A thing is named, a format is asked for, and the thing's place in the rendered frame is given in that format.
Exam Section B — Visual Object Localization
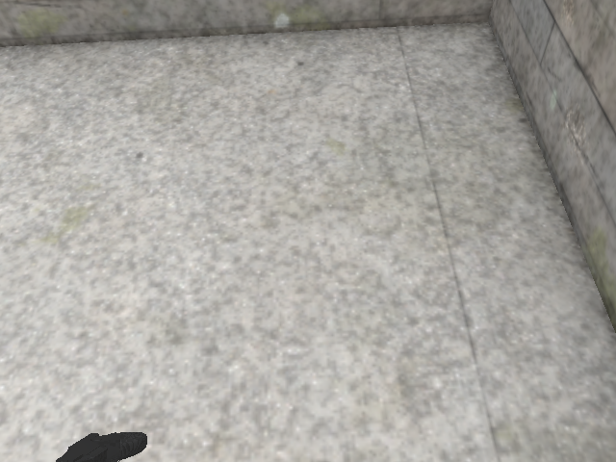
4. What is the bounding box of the robot left hand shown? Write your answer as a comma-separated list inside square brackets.
[56, 432, 147, 462]

